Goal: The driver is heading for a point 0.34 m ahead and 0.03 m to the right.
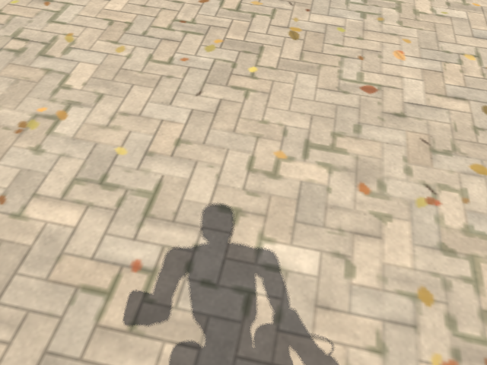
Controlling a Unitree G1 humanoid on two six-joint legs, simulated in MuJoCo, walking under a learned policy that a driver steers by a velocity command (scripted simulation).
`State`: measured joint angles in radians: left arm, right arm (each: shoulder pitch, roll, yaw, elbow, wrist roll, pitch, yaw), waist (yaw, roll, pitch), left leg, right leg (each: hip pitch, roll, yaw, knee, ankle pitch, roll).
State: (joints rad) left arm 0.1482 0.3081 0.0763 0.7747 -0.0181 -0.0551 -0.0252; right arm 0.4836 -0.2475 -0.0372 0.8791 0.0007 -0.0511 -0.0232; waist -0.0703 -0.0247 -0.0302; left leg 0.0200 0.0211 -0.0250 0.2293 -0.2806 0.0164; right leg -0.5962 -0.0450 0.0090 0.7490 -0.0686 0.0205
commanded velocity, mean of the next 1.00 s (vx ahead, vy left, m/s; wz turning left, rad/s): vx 0.19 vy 0.00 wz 0.01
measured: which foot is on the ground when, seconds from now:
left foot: down 0.00-0.18, up 0.20-0.56, down 0.58-1.00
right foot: up 0.00-0.14, down 0.16-1.00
